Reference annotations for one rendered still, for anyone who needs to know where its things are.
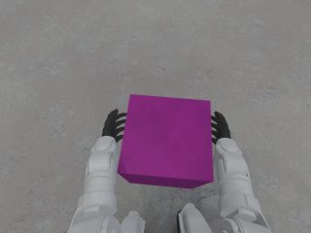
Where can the robot left forearm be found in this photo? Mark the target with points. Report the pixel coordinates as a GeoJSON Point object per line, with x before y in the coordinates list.
{"type": "Point", "coordinates": [99, 191]}

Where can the robot shin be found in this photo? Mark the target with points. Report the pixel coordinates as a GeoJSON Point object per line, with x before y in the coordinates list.
{"type": "Point", "coordinates": [133, 213]}
{"type": "Point", "coordinates": [189, 206]}

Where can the carton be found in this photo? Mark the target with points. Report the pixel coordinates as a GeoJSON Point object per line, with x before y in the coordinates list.
{"type": "Point", "coordinates": [167, 141]}

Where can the robot left upper arm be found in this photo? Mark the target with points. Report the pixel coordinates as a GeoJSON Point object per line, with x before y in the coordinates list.
{"type": "Point", "coordinates": [99, 224]}

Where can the right robot shin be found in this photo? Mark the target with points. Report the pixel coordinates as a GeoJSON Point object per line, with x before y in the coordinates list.
{"type": "Point", "coordinates": [189, 206]}

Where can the robot right forearm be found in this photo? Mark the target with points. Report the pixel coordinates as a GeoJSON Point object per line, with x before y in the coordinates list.
{"type": "Point", "coordinates": [236, 193]}

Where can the robot right upper arm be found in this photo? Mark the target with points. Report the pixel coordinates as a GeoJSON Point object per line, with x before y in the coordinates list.
{"type": "Point", "coordinates": [237, 225]}

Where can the left robot shin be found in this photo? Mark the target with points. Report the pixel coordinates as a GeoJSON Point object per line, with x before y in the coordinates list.
{"type": "Point", "coordinates": [133, 213]}

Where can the robot left hand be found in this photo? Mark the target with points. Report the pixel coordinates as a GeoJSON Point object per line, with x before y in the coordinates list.
{"type": "Point", "coordinates": [110, 125]}

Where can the robot right hand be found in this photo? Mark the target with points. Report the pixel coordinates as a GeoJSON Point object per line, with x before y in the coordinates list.
{"type": "Point", "coordinates": [221, 127]}

